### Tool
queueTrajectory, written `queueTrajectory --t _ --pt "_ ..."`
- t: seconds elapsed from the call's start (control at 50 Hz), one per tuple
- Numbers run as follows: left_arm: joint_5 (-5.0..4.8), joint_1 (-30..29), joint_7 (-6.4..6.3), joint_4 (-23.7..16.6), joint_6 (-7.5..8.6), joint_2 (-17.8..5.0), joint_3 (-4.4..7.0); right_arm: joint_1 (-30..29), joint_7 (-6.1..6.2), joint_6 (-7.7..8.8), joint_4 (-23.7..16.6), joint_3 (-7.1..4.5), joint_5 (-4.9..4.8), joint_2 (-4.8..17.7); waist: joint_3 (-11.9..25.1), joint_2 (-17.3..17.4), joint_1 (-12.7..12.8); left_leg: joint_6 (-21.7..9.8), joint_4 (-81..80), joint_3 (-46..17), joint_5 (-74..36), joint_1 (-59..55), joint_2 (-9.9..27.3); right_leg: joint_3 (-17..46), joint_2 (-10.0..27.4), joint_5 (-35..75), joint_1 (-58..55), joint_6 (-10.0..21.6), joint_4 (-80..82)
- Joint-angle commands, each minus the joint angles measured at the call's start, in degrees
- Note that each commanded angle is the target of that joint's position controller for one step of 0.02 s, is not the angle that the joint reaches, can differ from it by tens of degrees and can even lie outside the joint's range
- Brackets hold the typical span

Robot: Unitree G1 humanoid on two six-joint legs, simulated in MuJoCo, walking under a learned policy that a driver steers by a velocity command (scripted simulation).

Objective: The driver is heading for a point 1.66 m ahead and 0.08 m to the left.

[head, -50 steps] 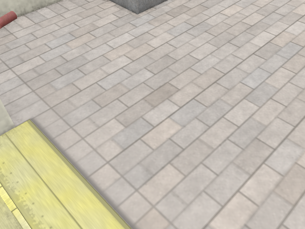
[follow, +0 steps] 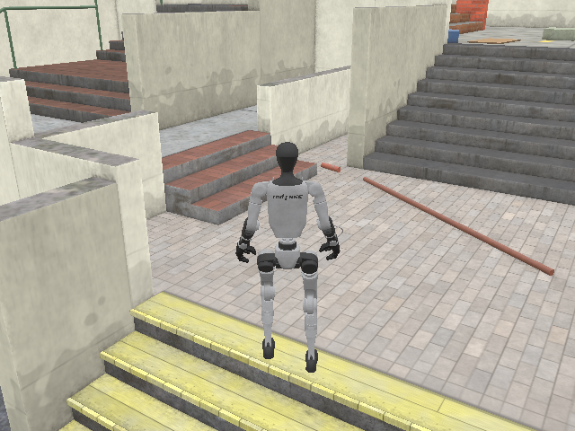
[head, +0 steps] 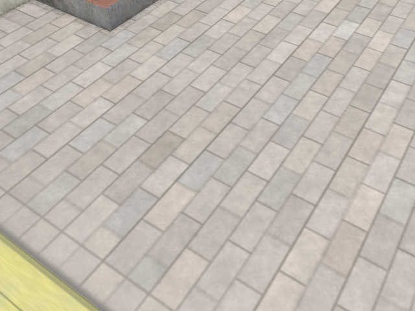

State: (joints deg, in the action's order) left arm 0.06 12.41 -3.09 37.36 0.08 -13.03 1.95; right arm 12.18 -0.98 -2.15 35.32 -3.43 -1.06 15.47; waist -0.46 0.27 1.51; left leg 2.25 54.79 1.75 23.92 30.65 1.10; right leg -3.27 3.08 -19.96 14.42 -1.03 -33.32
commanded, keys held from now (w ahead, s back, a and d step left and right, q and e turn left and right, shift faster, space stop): q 0.36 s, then e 0.64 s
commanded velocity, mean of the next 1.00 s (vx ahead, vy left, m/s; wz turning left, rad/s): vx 0.00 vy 0.00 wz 0.06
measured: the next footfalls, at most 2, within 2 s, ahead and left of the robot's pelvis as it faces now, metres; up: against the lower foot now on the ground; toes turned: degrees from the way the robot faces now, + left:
left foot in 0.08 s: +0.08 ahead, +0.11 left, +0.00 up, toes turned +7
right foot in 0.56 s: +0.09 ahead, -0.13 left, +0.00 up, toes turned +15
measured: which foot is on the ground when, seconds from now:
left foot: up 0.00-0.06, down 0.08-1.00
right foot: down 0.00-0.08, up 0.10-0.54, down 0.56-0.86, up 0.88-1.00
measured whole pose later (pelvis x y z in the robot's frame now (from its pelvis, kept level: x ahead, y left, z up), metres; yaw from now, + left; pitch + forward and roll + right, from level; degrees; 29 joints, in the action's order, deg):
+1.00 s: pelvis +0.01 -0.03 +0.00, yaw +0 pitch +1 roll +1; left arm -1.0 9.1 -0.7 31.5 -1.5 -16.8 2.8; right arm 11.1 3.3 0.7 34.8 -2.2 0.9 13.2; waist -0.6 -1.3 -1.7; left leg -0.2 34.2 3.1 15.5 19.7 1.9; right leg 2.9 -2.8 -28.1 32.5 -2.0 -69.2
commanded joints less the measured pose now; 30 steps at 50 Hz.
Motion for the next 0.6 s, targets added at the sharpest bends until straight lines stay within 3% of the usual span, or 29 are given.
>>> queueTrajectory --t 0.02,0.06,0.08,0.1,0.12,0.14,0.18,0.2,0.28,0.38,0.48,0.52,0.54,0.56,0.58,0.6 --pt "-0.69 -2.7 -0.08 -3.9 0.21 -10.1 2.77 -5.5 -1.63 0.61 -6.8 0.42 -0.62 1.3 3.1 -10.4 1.2 -0.9 -11.7 3.9 -1.7 -2.5 -0.8 8.3 11.7 21.0 -5.0 11.5 7.4" --pt "-1.47 -0.9 0.28 -2.3 0.17 -10.5 2.96 -0.6 -1.63 0.61 -5.0 -0.5 -0.43 2.8 3.0 -8.4 -1.0 -3.2 -25.5 5.9 -11.7 -12.2 -3.9 5.8 10.3 16.6 -1.8 8.7 3.0" --pt "-0.67 1.8 0.54 -1.1 0.44 -9.0 2.65 2.8 -1.14 0.79 -4.7 -1.65 -0.14 5.9 4.5 -3.3 -1.8 -5.2 -28.0 -0.3 -18.4 -21.8 -1.7 2.3 8.0 10.4 4.6 5.6 -4.0" --pt "1.31 -0.3 0.5 -3.8 0.98 -4.5 1.25 4.1 -0.32 1.2 -6.6 -3.69 0.65 14.7 5.2 15.2 -1.5 -12.7 -30.8 -23.3 -32.9 -31.5 14.0 -4.8 -0.5 -7.8 22.1 -1.3 -21.7" --pt "0.49 -6.8 -0.26 -6.0 1.25 -5.2 0.74 7.1 -0.26 2.49 -7.8 -2.54 2.48 12.0 11.3 17.3 -6.5 -22.1 -34.3 -37.9 -33.6 -30.8 21.0 5.6 -4.2 -18.5 26.5 -2.3 -34.0" --pt "-0.78 -7.7 -0.08 -5.9 1.26 -6.9 1.11 4.8 0.22 3.49 -8.8 -1.4 2.97 9.3 10.6 11.2 -5.9 -22.7 -34.6 -35.3 -29.6 -29.1 20.5 8.6 -2.9 -16.0 27.7 -2.7 -41.9" --pt "0.25 -8.0 0.05 -5.7 1.05 -6.6 0.85 -0.2 1.67 3.42 -10.1 -0.93 1.62 8.0 7.1 3.0 -3.6 -17.9 -33.1 -28.8 -19.7 -24.2 15.3 9.5 -1.5 -7.4 30.7 -2.5 -45.4" --pt "0.62 -7.9 -0.12 -5.9 0.84 -7.1 1.09 -2.1 2.11 3.12 -10.6 -0.59 1.01 7.6 6.2 2.4 -2.5 -16.4 -33.6 -26.7 -17.7 -20.9 13.2 9.9 -1.0 -3.7 29.7 -2.7 -44.5" --pt "0.24 -4.1 -0.33 -5.1 0.17 -6.3 0.83 -3.7 2.89 2.46 -10.9 0.42 1.38 5.7 6.5 6.0 -0.7 -15.7 -34.8 -22.9 -13.2 -14.3 8.3 8.0 -3.2 4.9 26.0 -3.8 -45.6" --pt "-0.04 -5.3 -1.23 -5.9 0.25 -4.8 -0.03 -3.7 3.41 2.06 -10.7 0.22 1.35 5.4 7.1 7.9 -1.6 -15.4 -34.7 -24.5 -9.0 -15.9 7.3 7.5 -3.4 5.0 25.3 -4.2 -33.5" --pt "-0.52 -3.2 -0.11 -4.3 0.48 -3.1 -0.72 -3.0 1.81 1.76 -8.7 0.85 1.96 3.2 7.2 11.1 -3.6 -14.5 -34.1 -22.2 -4.8 -12.5 7.9 3.5 -1.9 -3.4 10.7 -2.0 -15.2" --pt "-0.53 0.3 0.93 -2.5 0.9 -1.2 -1.02 -3.9 1.22 1.84 -6.6 2.0 1.34 0.1 5.9 9.8 -2.0 -13.0 -32.7 -19.9 -0.6 -9.7 6.9 2.9 -1.7 3.1 1.4 -0.3 -0.9" --pt "0.06 0.4 1.27 -2.1 1.02 -0.8 -1.0 -2.5 0.98 2.17 -5.2 2.33 1.0 -0.9 4.6 8.3 -2.2 -11.1 -31.1 -17.8 1.7 -8.2 4.9 2.7 -2.5 6.3 -2.3 0.7 4.6" --pt "1.24 -0.5 1.45 -3.3 1.39 -3.3 -0.59 -2.1 0.88 2.77 -4.7 2.32 1.16 -0.9 3.0 5.0 -2.8 -8.3 -27.2 -15.7 2.9 -5.4 2.4 8.3 0.3 13.2 -4.1 2.4 5.6" --pt "1.49 -2.3 1.49 -5.8 1.62 -7.5 -0.12 -0.5 1.1 3.13 -4.7 2.2 1.83 -0.7 3.2 -3.2 -5.3 -5.1 -18.1 -10.0 4.5 -3.2 -2.4 16.5 6.3 22.6 -4.5 5.3 9.0" --pt "1.32 -5.5 1.41 -5.8 1.66 -7.4 -0.02 -1.9 1.37 3.63 -5.8 2.11 1.82 -0.7 1.5 -16.2 -6.9 -2.0 -19.0 -5.0 -0.7 -8.1 -2.9 23.4 9.2 16.8 5.3 11.0 14.8"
